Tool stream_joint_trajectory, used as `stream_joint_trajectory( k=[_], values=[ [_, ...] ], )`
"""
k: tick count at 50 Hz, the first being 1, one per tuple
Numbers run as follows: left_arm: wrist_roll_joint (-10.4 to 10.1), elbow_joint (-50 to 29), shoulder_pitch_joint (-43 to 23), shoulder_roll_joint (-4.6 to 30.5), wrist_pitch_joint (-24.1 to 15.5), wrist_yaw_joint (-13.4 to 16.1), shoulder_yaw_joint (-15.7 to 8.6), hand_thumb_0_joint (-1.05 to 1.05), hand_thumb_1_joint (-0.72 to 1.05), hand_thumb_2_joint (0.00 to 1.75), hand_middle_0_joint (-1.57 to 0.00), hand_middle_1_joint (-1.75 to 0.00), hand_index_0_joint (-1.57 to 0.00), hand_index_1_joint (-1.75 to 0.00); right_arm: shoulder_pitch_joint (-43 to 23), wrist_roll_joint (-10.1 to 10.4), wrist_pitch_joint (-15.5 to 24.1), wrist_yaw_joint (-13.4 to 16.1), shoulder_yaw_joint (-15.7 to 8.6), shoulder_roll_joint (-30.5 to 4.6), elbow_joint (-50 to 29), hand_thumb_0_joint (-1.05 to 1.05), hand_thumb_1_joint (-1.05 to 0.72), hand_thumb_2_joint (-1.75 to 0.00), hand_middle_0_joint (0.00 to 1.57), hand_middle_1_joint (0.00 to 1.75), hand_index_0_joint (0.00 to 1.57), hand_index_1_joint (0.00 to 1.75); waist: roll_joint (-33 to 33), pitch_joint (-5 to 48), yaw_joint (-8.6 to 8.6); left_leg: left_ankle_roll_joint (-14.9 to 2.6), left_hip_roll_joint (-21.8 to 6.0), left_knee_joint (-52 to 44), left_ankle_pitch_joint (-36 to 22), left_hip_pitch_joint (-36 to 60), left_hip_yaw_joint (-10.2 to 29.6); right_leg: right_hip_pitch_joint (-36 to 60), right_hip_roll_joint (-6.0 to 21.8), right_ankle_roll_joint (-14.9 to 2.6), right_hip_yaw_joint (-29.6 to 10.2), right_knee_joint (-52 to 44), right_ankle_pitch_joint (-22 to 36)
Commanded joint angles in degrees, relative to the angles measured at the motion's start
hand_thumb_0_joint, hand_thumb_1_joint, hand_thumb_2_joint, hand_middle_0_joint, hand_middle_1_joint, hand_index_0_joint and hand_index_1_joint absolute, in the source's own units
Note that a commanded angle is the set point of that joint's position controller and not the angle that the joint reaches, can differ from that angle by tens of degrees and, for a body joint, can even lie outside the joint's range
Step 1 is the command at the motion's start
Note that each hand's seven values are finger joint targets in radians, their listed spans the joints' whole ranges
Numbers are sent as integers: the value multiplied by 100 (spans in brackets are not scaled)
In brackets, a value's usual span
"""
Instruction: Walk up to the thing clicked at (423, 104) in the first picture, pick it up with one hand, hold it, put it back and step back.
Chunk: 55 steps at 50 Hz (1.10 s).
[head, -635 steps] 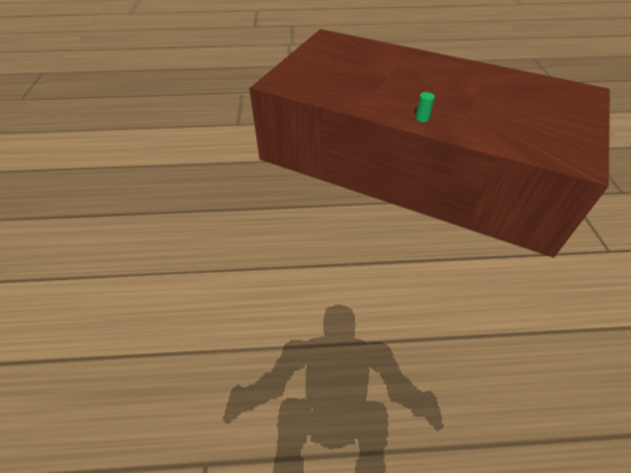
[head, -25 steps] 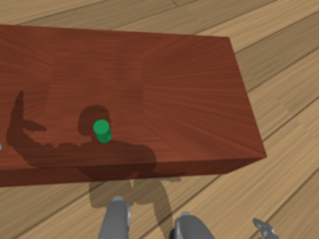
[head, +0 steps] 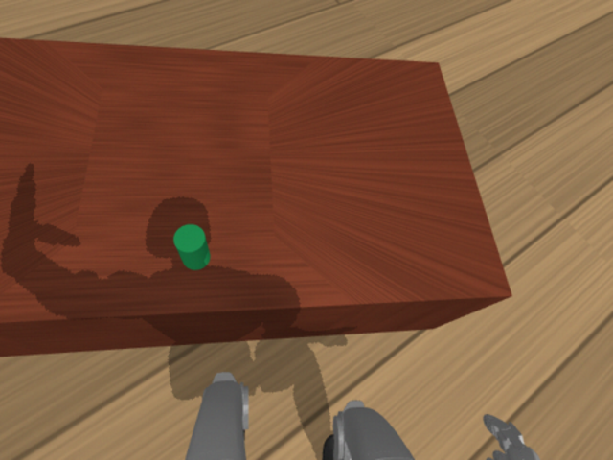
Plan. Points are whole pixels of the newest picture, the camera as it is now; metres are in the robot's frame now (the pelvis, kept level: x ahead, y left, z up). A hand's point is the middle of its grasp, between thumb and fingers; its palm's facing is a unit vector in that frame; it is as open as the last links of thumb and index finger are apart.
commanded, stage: go down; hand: left
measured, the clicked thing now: (193, 248) +0.45 +0.19 -0.25
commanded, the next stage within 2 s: approach in 1.56 s
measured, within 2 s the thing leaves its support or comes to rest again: neither
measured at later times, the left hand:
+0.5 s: hand out of the picture +0.37 +0.40 +0.04, palm faces +0.19 -0.98 -0.04, open 17.3 cm
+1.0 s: hand out of the picture +0.37 +0.40 +0.04, palm faces +0.19 -0.98 -0.01, open 17.1 cm
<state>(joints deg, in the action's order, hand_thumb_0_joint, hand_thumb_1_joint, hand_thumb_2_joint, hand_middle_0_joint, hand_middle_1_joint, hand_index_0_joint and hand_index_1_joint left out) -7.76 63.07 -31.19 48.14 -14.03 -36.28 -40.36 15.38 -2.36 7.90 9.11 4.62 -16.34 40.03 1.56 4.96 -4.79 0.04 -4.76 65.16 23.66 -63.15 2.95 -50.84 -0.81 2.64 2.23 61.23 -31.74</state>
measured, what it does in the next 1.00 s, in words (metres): stands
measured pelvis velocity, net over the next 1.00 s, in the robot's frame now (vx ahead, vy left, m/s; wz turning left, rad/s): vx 0.00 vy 0.00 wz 0.00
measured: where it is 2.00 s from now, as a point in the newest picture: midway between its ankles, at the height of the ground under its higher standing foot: outside the picture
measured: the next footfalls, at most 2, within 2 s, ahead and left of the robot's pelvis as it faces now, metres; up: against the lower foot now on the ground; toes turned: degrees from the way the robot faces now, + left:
none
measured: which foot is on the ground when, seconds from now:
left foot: down 0.00-1.00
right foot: down 0.00-1.00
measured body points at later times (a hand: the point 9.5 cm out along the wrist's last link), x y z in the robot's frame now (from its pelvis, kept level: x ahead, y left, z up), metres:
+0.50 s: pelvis +0.00 +0.00 +0.00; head +0.14 +0.05 +0.42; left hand +0.36 +0.45 +0.05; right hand +0.09 -0.28 -0.09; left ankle +0.06 +0.12 -0.65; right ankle -0.03 -0.16 -0.65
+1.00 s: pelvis +0.00 +0.00 -0.01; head +0.14 +0.06 +0.42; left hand +0.35 +0.45 +0.05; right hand +0.10 -0.28 -0.10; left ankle +0.06 +0.12 -0.65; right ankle -0.03 -0.16 -0.65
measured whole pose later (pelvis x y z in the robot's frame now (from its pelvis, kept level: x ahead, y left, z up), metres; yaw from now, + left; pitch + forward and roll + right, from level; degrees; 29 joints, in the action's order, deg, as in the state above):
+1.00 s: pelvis +0.00 +0.00 -0.01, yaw +0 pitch +22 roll -6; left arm -11.2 61.5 -32.0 48.2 -16.1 -39.6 -42.5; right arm 14.4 -2.0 8.5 9.6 5.1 -16.5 40.0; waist 1.8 5.2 -4.3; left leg 0.3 -4.6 67.2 24.2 -65.4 3.5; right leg -53.0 -0.8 2.4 2.6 63.5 -32.6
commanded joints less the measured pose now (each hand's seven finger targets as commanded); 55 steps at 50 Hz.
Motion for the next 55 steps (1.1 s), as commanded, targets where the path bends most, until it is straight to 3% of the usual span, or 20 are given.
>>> stream_joint_trajectory(
  k=[1, 9, 10, 11, 13, 15, 21, 22, 28, 31, 33, 34, 36, 38, 39, 44, 45, 46, 49, 55],
  values=[
    [-246, -1097, -1116, 2262, -310, -50, -346, 0, -50, 4, -7, -3, -5, -5, 663, -6, 151, 113, -485, -1267, -350, 0, -91, -90, 20, 30, 20, 30, -1465, 2571, 259, -75, 118, -707, -1918, 3427, 164, -431, -143, -339, 143, -745, 1511],
    [-339, -1197, -1426, 2197, -404, -89, -320, 0, -49, 4, -6, -3, -4, -4, 744, 15, 171, 124, -499, -1248, -204, 0, -92, -91, 20, 30, 20, 30, -1433, 2488, 140, -63, 104, -771, -1515, 3360, 204, -523, -161, -351, 152, -701, 1267],
    [-325, -1298, -1405, 2350, -414, -76, -390, 0, -50, 4, -6, -3, -4, -5, 686, 16, 171, 131, -496, -1273, -272, 0, -92, -90, 20, 30, 20, 30, -1410, 2500, 221, -78, 133, -775, -1550, 3313, 157, -434, -139, -347, 129, -737, 1324],
    [-301, -1215, -1442, 2271, -413, -75, -315, 0, -49, 3, -6, -3, -5, -4, 641, 23, 170, 144, -499, -1267, -316, 0, -92, -90, 20, 30, 20, 30, -1419, 2402, 143, -73, 133, -807, -1328, 3254, 148, -465, -144, -354, 107, -750, 1209],
    [-308, -1096, -1429, 2195, -394, -106, -290, 0, -49, 4, -6, -3, -4, -4, 713, 6, 166, 144, -483, -1252, -243, 0, -91, -90, 20, 30, 20, 30, -1375, 2467, 114, -82, 124, -734, -1491, 3288, 160, -485, -151, -345, 130, -707, 1317],
    [-323, -1301, -1523, 2428, -412, -96, -402, 0, -47, 4, -6, -3, -4, -4, 647, 10, 182, 143, -482, -1279, -314, 0, -91, -90, 20, 30, 20, 30, -1504, 2511, 200, -72, 142, -739, -1491, 3298, 145, -460, -139, -360, 105, -722, 1288],
    [-375, -1010, -1286, 2282, -372, -160, -370, 0, -50, 3, -6, -4, -5, -5, 683, 32, 165, 143, -442, -1254, -292, 0, -92, -90, 20, 30, 20, 30, -1261, 2446, 183, -106, 159, -673, -1573, 3158, 114, -389, -143, -335, 89, -736, 1406],
    [-371, -1306, -1457, 2479, -402, -147, -443, 0, -48, 3, -6, -3, -5, -4, 625, 25, 171, 139, -445, -1260, -347, 0, -92, -90, 20, 30, 20, 30, -1364, 2505, 241, -105, 175, -664, -1542, 3113, 92, -365, -127, -338, 51, -760, 1403],
    [-451, -1343, -1384, 2461, -412, -203, -517, 0, -46, 4, -6, -3, -4, -4, 659, 24, 185, 136, -442, -1260, -313, 0, -92, -91, 20, 30, 20, 30, -1377, 2695, 234, -107, 167, -594, -1833, 3281, 122, -337, -130, -324, 79, -716, 1569],
    [-483, -1109, -1125, 2239, -389, -247, -461, 0, -48, 3, -6, -3, -4, -4, 652, 34, 184, 144, -453, -1280, -323, 0, -92, -90, 20, 30, 20, 30, -1338, 2589, 209, -78, 124, -643, -1939, 3385, 199, -504, -163, -341, 165, -649, 1504],
    [-471, -1058, -1196, 2120, -408, -273, -336, 0, -47, 4, -6, -3, -4, -4, 641, 43, 178, 141, -463, -1261, -286, 0, -91, -90, 20, 30, 20, 30, -1435, 2452, 177, -59, 122, -647, -1776, 3326, 188, -641, -175, -350, 154, -637, 1405],
    [-485, -1293, -1314, 2380, -450, -247, -495, 0, -46, 4, -6, -3, -4, -4, 618, 34, 190, 140, -452, -1276, -329, 0, -91, -90, 20, 30, 20, 30, -1391, 2460, 241, -76, 139, -628, -1756, 3223, 172, -536, -159, -352, 141, -655, 1424],
    [-487, -1154, -1288, 2163, -490, -280, -373, 0, -46, 3, -6, -2, -4, -3, 651, 36, 187, 139, -465, -1255, -257, 0, -92, -90, 20, 30, 20, 30, -1327, 2482, 159, -88, 134, -595, -1711, 3203, 177, -586, -162, -342, 135, -628, 1435],
    [-519, -1270, -1356, 2378, -544, -276, -558, 0, -47, 3, -6, -3, -4, -4, 596, 26, 204, 146, -451, -1271, -310, 0, -92, -90, 20, 30, 20, 30, -1251, 2505, 211, -115, 165, -571, -1664, 3091, 132, -487, -133, -329, 95, -660, 1447],
    [-514, -1306, -1399, 2261, -556, -291, -440, 0, -46, 3, -6, -3, -4, -4, 619, 34, 204, 146, -462, -1267, -280, 0, -92, -90, 20, 30, 20, 30, -1325, 2489, 164, -99, 154, -630, -1570, 3200, 143, -540, -142, -340, 99, -651, 1356],
    [-530, -1529, -1606, 2398, -569, -300, -514, 0, -42, 2, -6, -2, -4, -3, 558, 32, 213, 167, -473, -1282, -334, 0, -91, -90, 20, 30, 20, 30, -1675, 2655, 182, -44, 138, -734, -1233, 3368, 179, -585, -166, -370, 124, -620, 1104],
    [-543, -1266, -1445, 2252, -524, -299, -452, 0, -42, 3, -5, -2, -4, -3, 579, 39, 210, 168, -452, -1276, -306, 0, -91, -90, 20, 30, 20, 30, -1505, 2562, 145, -50, 130, -734, -1273, 3319, 208, -635, -178, -373, 160, -602, 1116],
    [-566, -1478, -1599, 2447, -563, -298, -566, 0, -42, 3, -5, -2, -4, -3, 532, 45, 219, 181, -449, -1304, -338, 0, -91, -90, 20, 30, 20, 30, -1591, 2580, 205, -42, 123, -730, -1241, 3285, 212, -677, -187, -369, 157, -578, 1080],
    [-588, -1283, -1539, 2406, -541, -336, -552, 0, -42, 3, -5, -3, -4, -3, 532, 42, 212, 188, -418, -1285, -327, 0, -91, -90, 20, 30, 20, 30, -1554, 2448, 204, -35, 116, -740, -1107, 3153, 260, -766, -193, -381, 175, -544, 985],
    [-616, -1126, -1387, 2307, -546, -405, -533, 0, -42, 3, -5, -3, -4, -3, 479, 37, 249, 206, -382, -1274, -472, 0, -91, -90, 20, 30, 20, 30, -1341, 2522, 172, -90, 160, -507, -1474, 3023, 162, -667, -162, -342, 99, -546, 1289]
  ],
)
